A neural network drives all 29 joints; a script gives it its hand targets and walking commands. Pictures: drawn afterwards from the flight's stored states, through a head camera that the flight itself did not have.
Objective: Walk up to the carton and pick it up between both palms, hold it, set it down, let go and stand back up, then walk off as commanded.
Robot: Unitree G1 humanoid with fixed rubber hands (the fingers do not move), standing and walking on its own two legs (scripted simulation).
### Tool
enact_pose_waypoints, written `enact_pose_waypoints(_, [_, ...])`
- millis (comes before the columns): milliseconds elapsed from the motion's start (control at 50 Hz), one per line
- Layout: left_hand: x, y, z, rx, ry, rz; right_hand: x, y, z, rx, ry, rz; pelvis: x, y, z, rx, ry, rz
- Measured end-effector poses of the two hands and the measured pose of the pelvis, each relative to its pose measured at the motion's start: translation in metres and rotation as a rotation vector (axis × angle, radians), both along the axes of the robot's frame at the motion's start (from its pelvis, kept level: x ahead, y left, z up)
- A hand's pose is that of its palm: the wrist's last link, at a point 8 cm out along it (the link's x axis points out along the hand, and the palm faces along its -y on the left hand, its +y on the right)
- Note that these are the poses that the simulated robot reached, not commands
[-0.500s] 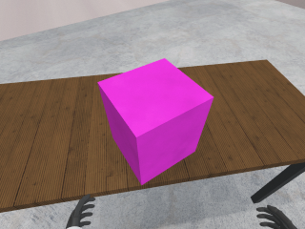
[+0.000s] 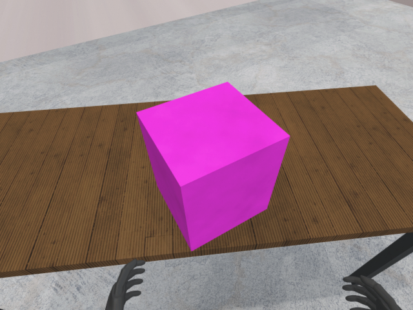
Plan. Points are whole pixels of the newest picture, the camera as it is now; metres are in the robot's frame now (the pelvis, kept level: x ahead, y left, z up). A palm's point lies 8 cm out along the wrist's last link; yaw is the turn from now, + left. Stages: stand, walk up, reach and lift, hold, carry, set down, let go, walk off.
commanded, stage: reach and lift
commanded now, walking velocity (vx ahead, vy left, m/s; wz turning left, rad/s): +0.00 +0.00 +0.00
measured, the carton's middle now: (209, 166) +0.42 +0.04 +0.04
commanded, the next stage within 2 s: none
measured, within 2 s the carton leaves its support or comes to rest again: neither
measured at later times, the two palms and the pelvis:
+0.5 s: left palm (136, 301) +0.16 +0.16 -0.01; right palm (394, 292) +0.20 -0.30 -0.03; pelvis +0.01 -0.02 +0.00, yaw +0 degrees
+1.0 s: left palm (137, 278) +0.19 +0.15 +0.03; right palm (382, 260) +0.24 -0.28 +0.00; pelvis +0.01 -0.02 +0.00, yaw +0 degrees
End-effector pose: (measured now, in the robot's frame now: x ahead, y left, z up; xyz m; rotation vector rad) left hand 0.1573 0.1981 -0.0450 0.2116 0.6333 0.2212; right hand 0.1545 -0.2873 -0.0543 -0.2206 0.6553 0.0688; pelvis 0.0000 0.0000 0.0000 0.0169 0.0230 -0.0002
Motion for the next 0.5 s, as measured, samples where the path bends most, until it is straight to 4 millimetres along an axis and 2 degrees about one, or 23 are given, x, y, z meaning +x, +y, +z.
enact_pose_waypoints(140, [0.0,-0.007,0.01,-0.017,-0.057,0.036,0.018,0.004,0.005,0.031,-0.048,0.021,0.005,-0.003,0.001,-0.003,0.008,-0.004])
enact_pose_waypoints(260, [-0.003,-0.018,0.019,-0.033,-0.102,0.061,0.032,-0.001,0.013,0.044,-0.093,0.035,0.007,-0.007,0.001,-0.004,0.01,-0.005])
enact_pose_waypoints(500, [0.003,-0.041,0.037,-0.076,-0.207,0.115,0.044,-0.008,0.024,0.08,-0.162,0.07,0.007,-0.016,0.001,-0.004,0.01,-0.006])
